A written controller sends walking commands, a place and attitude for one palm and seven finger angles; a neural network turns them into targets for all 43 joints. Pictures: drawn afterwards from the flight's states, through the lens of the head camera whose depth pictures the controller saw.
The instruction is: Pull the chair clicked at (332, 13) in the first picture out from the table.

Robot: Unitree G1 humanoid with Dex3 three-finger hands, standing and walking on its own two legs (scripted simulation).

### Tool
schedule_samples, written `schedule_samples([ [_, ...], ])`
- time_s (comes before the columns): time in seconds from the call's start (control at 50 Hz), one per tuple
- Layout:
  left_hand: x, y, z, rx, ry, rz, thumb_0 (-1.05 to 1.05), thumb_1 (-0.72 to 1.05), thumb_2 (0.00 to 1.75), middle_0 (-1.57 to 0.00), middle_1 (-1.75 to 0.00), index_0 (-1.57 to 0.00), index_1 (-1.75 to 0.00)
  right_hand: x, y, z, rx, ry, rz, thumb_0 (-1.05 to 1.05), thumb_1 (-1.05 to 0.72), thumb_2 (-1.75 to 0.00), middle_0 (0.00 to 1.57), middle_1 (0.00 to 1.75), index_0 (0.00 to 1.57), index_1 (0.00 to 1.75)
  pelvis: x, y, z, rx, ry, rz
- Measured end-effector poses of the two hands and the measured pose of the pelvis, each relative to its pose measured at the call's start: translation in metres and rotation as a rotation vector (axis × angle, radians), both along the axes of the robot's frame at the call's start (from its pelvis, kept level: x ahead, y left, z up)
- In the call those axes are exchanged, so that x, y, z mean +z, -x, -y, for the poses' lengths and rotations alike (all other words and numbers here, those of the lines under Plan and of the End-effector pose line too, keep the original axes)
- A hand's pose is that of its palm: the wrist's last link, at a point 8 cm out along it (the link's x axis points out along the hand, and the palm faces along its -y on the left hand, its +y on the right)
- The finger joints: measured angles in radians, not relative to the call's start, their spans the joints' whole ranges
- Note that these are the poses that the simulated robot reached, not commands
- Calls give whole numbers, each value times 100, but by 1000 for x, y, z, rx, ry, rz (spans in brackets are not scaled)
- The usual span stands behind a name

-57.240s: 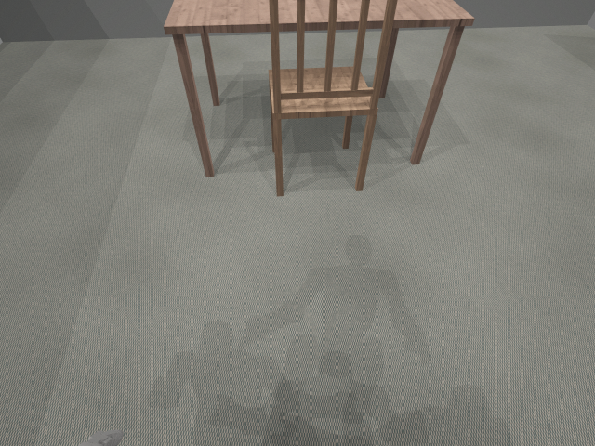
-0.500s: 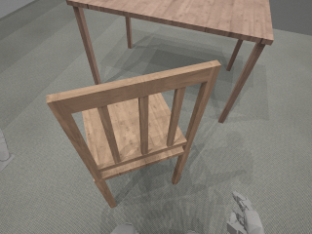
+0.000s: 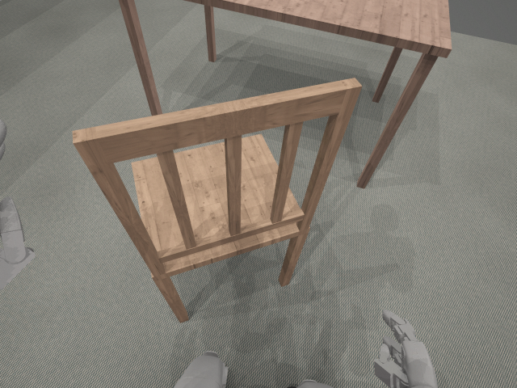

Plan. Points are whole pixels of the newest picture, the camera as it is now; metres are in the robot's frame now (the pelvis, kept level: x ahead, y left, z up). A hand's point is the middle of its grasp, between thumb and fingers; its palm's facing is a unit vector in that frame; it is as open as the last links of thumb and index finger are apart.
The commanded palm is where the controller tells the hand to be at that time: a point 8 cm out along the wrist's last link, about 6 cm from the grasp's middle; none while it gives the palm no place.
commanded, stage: step back with the hand held close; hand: left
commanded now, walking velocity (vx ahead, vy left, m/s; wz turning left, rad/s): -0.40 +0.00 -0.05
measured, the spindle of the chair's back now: (233, 192) +0.46 +0.09 -0.04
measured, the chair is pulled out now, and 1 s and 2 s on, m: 0.59 0.59 0.59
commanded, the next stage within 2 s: stop stepping back and stand still in 0.18 s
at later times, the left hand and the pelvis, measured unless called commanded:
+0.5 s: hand out of the picture +0.12 +0.22 +0.19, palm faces +0.34 -0.78 -0.54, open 7.4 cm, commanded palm +0.07 +0.27 +0.19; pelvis -0.09 -0.02 +0.01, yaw -3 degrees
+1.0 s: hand out of the picture +0.10 +0.24 +0.17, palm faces +0.42 -0.80 -0.43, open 7.4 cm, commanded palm +0.04 +0.27 +0.19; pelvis -0.11 -0.02 +0.01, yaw -2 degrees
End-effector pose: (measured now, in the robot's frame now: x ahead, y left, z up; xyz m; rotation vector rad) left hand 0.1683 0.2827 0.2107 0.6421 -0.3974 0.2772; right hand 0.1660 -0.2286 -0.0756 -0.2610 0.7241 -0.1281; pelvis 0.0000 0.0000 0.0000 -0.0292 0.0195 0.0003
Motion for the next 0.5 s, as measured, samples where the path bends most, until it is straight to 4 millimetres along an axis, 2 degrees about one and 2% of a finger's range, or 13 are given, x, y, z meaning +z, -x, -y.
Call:
schedule_samples([
  [0.1,6,7,-17,25,-34,6,1,88,90,-22,-30,-21,-30,7,18,5,-58,30,-29,1,-90,-90,21,30,20,30,4,7,-9,11,-20,-17],
  [0.18,-5,15,-28,38,-9,-27,1,89,90,-22,-30,-21,-30,11,32,2,-75,20,-3,1,-91,-90,21,30,20,30,4,24,-8,-9,-34,-4],
  [0.24,-9,25,-18,27,47,-49,1,89,90,-21,-30,-21,-30,16,46,-1,-53,-1,12,1,-91,-90,21,30,20,30,9,37,-4,-17,-11,5],
  [0.3,-2,40,1,-16,45,-31,1,89,90,-21,-30,-21,-30,16,62,-1,-28,-20,18,1,-90,-90,21,30,20,30,11,51,4,-25,0,6],
  [0.38,6,63,20,-35,-43,-31,1,89,90,-22,-30,-21,-30,4,83,10,-15,-51,27,1,-90,-90,21,30,20,30,2,71,18,-41,10,5],
  [0.44,5,75,25,-16,-26,-70,1,89,90,-22,-30,-21,-30,-2,105,22,-50,-64,-16,1,-90,-90,21,30,20,30,5,83,22,-44,8,25],
  [0.5,-1,82,20,25,29,-99,1,88,90,-22,-30,-21,-30,3,130,35,-110,-54,-48,1,-90,-90,21,30,20,30,11,88,24,-54,-31,27],
])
